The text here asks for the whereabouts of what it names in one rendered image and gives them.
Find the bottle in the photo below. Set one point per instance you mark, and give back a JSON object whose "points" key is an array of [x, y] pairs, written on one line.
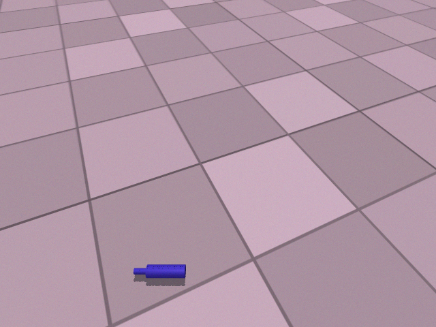
{"points": [[162, 271]]}

